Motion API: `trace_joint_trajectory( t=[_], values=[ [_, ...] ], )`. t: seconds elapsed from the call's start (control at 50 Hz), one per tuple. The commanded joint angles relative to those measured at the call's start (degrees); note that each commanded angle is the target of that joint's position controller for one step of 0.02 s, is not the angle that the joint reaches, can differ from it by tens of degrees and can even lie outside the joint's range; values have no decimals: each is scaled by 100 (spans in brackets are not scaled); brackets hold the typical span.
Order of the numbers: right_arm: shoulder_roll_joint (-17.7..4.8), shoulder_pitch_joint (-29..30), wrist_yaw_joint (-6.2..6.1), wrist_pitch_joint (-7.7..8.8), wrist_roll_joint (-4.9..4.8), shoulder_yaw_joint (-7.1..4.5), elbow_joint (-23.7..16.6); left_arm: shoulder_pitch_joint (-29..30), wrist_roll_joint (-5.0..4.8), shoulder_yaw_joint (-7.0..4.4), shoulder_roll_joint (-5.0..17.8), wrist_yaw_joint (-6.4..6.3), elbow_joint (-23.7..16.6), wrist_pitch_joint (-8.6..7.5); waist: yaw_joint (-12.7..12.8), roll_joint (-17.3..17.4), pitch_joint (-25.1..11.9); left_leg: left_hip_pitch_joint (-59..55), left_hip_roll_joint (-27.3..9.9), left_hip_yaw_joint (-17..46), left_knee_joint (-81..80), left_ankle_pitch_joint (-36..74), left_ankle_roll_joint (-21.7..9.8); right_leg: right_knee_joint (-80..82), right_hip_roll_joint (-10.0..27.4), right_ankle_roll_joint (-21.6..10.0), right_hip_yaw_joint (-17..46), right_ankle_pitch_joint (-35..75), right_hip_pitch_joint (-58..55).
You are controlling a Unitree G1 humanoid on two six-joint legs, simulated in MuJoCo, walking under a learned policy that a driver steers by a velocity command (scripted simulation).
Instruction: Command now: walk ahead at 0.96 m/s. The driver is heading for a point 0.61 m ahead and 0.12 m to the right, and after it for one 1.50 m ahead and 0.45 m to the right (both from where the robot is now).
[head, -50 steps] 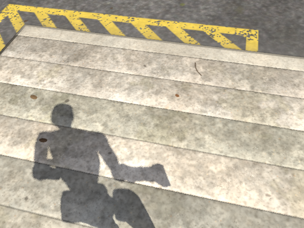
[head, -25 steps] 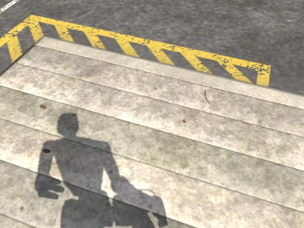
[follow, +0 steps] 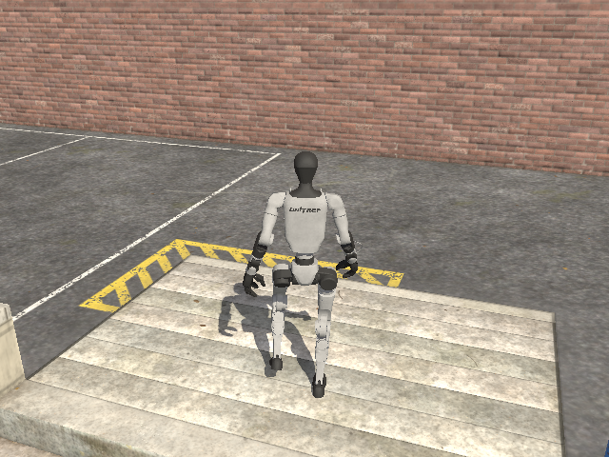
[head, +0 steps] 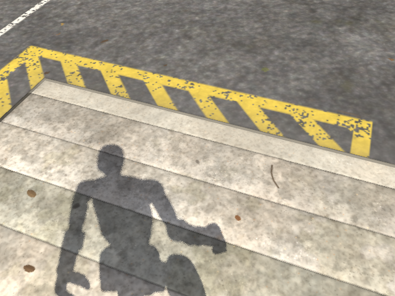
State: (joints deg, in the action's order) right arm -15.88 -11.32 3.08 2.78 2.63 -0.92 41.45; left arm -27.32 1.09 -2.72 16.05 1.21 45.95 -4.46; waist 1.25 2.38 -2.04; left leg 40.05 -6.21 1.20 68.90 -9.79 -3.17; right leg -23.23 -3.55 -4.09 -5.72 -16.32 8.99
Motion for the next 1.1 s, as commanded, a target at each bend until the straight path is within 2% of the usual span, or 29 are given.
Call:
trace_joint_trajectory(
  t=[0.02, 0.1, 0.16, 0.2, 0.24, 0.26, 0.28, 0.3, 0.32, 0.34, 0.36, 0.4, 0.48, 0.5, 0.52, 0.58, 0.64, 0.66, 0.7, 0.72, 0.74, 0.76, 0.78, 0.8, 0.84, 0.9, 0.96, 1.04, 1.1],
  values=[
    [-325, 678, 43, -3, -58, -24, -571, 331, -83, -103, 579, 15, -297, -232, -240, -456, 1120, 875, -263, -69, -850, 775, 134, 2309, 1298, -792, 1351, -579, 608],
    [-117, 1286, 132, 84, -153, 90, -673, -30, -193, -87, 654, -6, -60, -336, -106, -285, 1148, -364, -57, -485, -2740, 2197, -102, 2728, 1191, -627, 546, 1317, 370],
    [-165, 1602, 92, 104, -121, 101, -687, -283, -148, -86, 801, -49, 208, -296, 18, -309, 1074, -587, 318, -831, -3552, 2048, -346, 2454, 1280, -563, 240, 3569, -987],
    [-369, 1268, -15, 88, -98, 23, -613, -303, -36, -125, 1097, -130, 344, -217, -190, -704, 542, -1147, 849, -1057, -3577, 1141, -479, 1397, 1441, -419, 178, 6466, -1848],
    [-769, -560, -162, 74, -114, -168, -91, -174, 178, -184, 1330, -252, 439, -9, -1025, -1005, -505, -2861, 1220, -949, -3630, -16, -669, -1115, 1563, -323, 105, 7497, -1950],
    [-1050, -1739, -264, 76, -34, -296, 235, -11, 200, -160, 1186, -285, 365, 34, -1547, -875, -1082, -4483, 730, -401, -3496, -546, -820, -2952, 1403, -320, 99, 6345, -835],
    [-1733, -2020, -349, 93, 157, -528, 252, -622, -47, 54, 206, -109, 56, -28, -910, 777, -1964, -6530, -1202, 2560, -3691, -2496, -1534, -5597, 518, -128, 226, 2048, 1680],
    [-1523, -1926, -277, 78, 11, -529, 258, -341, -111, 41, 376, -52, 11, -162, -973, 936, -2442, -6736, -1607, 5070, -5155, -3351, -1705, -6440, -195, -199, 1054, -907, 2772],
    [-1292, -1352, -259, 117, -14, -505, 363, 614, -129, 8, 537, -106, -250, -189, -823, 454, -1093, -5961, -1267, 4095, -5301, -2777, -1458, -6541, 265, -320, 1169, -314, 3514],
    [-898, -1072, -240, 177, -34, -434, 403, 862, -129, 52, 513, -99, -295, -216, -649, -213, -477, -4944, -1203, 3063, -5369, -2060, -1262, -6069, 579, -356, 1155, 147, 3400],
    [-649, -863, -241, 223, 3, -373, 457, 915, -99, 80, 419, -58, -258, -166, -410, -418, -96, -4111, -991, 2404, -5550, -1662, -1027, -5680, 784, -359, 1171, 238, 3104],
    [-229, -768, -258, 311, -33, -220, 601, 691, 30, 123, 229, 69, -206, 76, 8, -81, 290, -2930, -726, 1478, -5951, -1353, -723, -5306, 1006, -214, 1236, 269, 2564],
    [-399, -867, -178, 546, -123, -245, 793, 1618, 30, 158, 150, 166, -533, 304, 56, 36, 1046, -2448, -373, -135, -6622, 49, -429, -4312, 1108, -48, 950, 1144, 3201],
    [-308, -810, -170, 559, -133, -218, 812, 1789, -13, 141, 188, 174, -527, 303, 30, -75, 1082, -2534, -12, -693, -6648, 541, -265, -3976, 956, -73, 735, 1523, 3223],
    [-405, -850, -163, 608, -138, -216, 799, 1959, -29, 183, 93, 202, -658, 267, 44, 134, 1102, -2463, -91, -925, -6690, 973, -254, -3407, 1020, -99, 610, 1922, 3041],
    [-498, -1200, -247, 673, -215, -201, 939, 2640, -37, 217, 88, 302, -784, 186, -168, -240, 1212, -3087, -171, -1436, -6995, 2220, -72, -2100, 818, -329, -35, 2805, 2616],
    [-892, -1315, -417, 563, -168, -264, 920, 2423, 2, 168, 292, 311, -688, 134, 29, 134, 779, -4577, -422, -1704, -5997, 5780, 122, -1547, 235, -582, -550, 2514, 2296],
    [-1053, -1328, -490, 440, -121, -315, 888, 2020, -8, 111, 442, 274, -566, 134, 256, 306, 434, -4915, -473, -1703, -5280, 6744, 157, -1512, -40, -627, -666, 2115, 1884],
    [-1346, -837, -579, 161, 21, -431, 671, -177, -53, -134, 904, 181, 42, 138, 1342, 483, -679, -4553, -631, -1543, -2375, 7324, 58, -1612, -395, -867, -415, 1204, -262],
    [-1373, -671, -541, 130, 47, -467, 643, -942, -48, -314, 1151, 58, 251, 203, 1657, 278, -908, -3698, -363, -1519, -377, 5787, 51, -1388, -275, -1022, 152, 454, -1303],
    [-403, -536, -400, 249, 90, -251, 369, -421, -134, -453, 1546, -37, 256, 311, 892, -1523, -371, -1552, 740, -1236, 1846, -874, 220, -1441, 667, -1324, 1739, 1100, -1945],
    [-247, -861, -310, 386, -213, -125, -292, -11, 16, -586, 2021, -33, 13, 400, 362, -2230, -1529, 562, 1228, -29, 3180, -1879, 419, 92, 1649, -2691, 5137, -275, -3452],
    [-513, -384, -339, 521, -114, -76, -306, 113, 46, -567, 1651, -79, -142, 377, 561, -663, -1260, 1022, 778, 448, 2816, -1292, 257, 886, 1810, -2439, 5571, -750, -3275],
    [-607, -61, -326, 585, -107, -79, -319, 145, 31, -479, 1231, -117, 15, 345, 379, 131, -516, 818, 502, 480, 2034, -915, 208, 1002, 1629, -2042, 5045, -627, -2267],
    [-424, 202, -325, 447, 94, 3, -431, 335, -22, -376, 954, -160, 82, 191, -56, 516, 97, 123, 182, 479, 1135, -1005, 341, 953, 1149, -1748, 4021, 402, -659],
    [-342, 365, -281, 116, 208, 76, -564, 442, -121, -298, 893, -132, 22, -4, -295, 383, 512, -321, -102, 259, -45, -1218, 594, 1170, 611, -1648, 3130, 887, 680],
    [-243, 1490, -195, 109, 72, 184, -1061, 395, -102, -348, 979, -101, -38, -51, 41, 0, 852, -675, -10, -37, -1851, 411, 713, 1493, 263, -1412, 2809, 1455, 1248],
    [-267, 1967, -188, 151, -64, 212, -1294, -95, -187, -425, 1075, -45, 64, -23, 526, -536, 586, -1027, 380, -175, -3149, 1623, 526, 1058, 328, -979, 2879, 3315, 279],
    [-567, 1535, -253, 203, -59, 90, -1229, 190, -158, -494, 1308, -130, -26, -6, 256, -493, 215, -2212, 717, -49, -4001, 1290, 390, 313, 365, -677, 3016, 4242, -146]
  ],
)
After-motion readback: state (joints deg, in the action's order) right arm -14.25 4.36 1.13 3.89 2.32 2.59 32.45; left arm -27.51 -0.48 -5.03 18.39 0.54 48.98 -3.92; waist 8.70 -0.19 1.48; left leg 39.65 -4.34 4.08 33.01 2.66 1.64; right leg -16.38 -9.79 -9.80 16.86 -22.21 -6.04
